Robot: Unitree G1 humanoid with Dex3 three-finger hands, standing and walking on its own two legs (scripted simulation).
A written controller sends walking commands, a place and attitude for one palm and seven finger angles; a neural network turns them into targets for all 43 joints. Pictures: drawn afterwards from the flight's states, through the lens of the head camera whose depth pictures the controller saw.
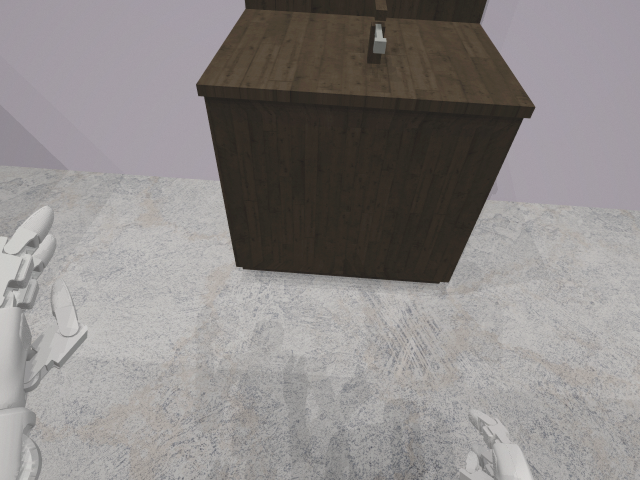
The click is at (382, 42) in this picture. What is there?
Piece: tap's lever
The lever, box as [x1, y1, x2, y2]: [373, 37, 386, 53]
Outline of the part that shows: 375,37 373,52 384,53 386,42 385,38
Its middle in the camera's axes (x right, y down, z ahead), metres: +0.14 -0.47 +0.94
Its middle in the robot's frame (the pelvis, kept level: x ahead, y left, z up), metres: +1.04 -0.07 +0.13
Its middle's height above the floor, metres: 0.90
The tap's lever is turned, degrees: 0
